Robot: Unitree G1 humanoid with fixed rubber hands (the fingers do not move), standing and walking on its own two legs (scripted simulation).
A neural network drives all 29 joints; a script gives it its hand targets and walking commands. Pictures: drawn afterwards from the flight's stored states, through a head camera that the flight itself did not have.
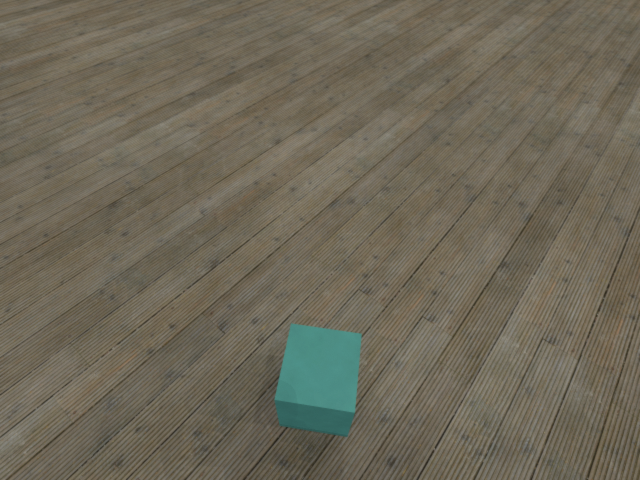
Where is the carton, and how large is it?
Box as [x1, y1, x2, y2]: [274, 323, 361, 436]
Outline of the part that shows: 291,323 274,399 279,424 284,426 346,436 354,413 361,334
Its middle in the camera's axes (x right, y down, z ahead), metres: -0.01 +0.40 +1.13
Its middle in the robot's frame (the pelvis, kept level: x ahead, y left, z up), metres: +0.47 +0.00 -0.66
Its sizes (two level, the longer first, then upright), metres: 0.218 0.206 0.243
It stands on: the floor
